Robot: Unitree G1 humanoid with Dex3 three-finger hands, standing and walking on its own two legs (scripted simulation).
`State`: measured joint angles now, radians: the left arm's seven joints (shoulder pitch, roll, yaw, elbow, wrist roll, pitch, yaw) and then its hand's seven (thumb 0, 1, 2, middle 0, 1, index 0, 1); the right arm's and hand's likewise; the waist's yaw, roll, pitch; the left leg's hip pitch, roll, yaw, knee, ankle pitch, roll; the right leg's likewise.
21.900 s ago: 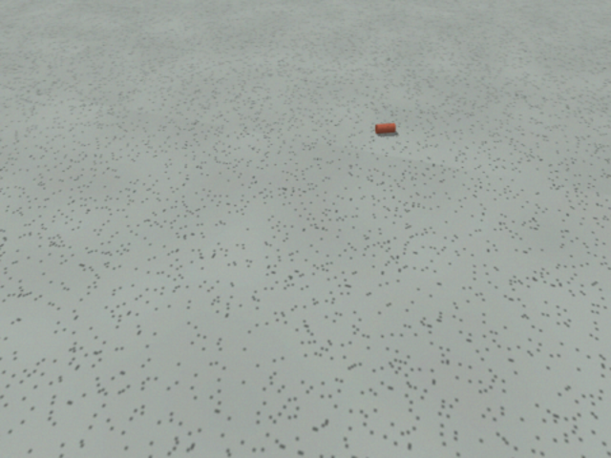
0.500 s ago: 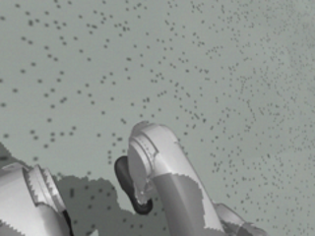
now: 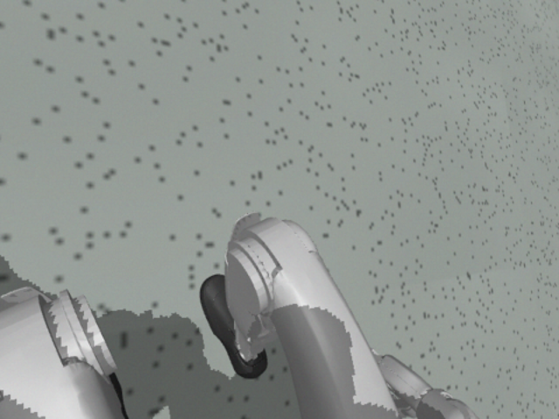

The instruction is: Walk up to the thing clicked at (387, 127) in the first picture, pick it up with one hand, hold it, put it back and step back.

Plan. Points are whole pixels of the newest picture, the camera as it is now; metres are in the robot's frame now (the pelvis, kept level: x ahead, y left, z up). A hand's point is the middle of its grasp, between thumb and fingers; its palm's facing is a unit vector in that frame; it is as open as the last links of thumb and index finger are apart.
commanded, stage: close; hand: left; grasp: from above
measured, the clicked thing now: out of the picture +0.45 +0.35 -0.28
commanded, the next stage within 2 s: settle in 0.78 s
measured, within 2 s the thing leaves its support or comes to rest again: leaves its support in 1.26 s
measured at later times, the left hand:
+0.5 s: hand out of the picture +0.43 +0.35 -0.25, palm faces -0.45 -0.16 -0.88, open 8.3 cm
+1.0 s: hand out of the picture +0.44 +0.35 -0.25, palm faces -0.43 -0.15 -0.89, open 8.1 cm
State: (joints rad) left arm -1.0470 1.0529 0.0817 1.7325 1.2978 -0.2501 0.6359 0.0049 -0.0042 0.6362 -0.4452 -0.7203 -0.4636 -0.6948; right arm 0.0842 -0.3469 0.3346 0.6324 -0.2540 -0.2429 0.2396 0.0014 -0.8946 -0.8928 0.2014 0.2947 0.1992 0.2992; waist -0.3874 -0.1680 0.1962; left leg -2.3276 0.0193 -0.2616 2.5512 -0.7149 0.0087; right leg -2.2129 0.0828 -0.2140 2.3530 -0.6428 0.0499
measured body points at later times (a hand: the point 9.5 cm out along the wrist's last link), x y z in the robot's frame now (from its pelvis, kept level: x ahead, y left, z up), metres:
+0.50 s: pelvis +0.00 +0.00 +0.00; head +0.28 +0.13 +0.32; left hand +0.45 +0.35 -0.20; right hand +0.06 -0.25 -0.05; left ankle +0.07 +0.12 -0.27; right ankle +0.12 -0.11 -0.27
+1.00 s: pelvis +0.00 +0.00 +0.00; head +0.27 +0.14 +0.32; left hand +0.45 +0.35 -0.20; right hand +0.07 -0.24 -0.05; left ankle +0.07 +0.12 -0.27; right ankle +0.12 -0.11 -0.27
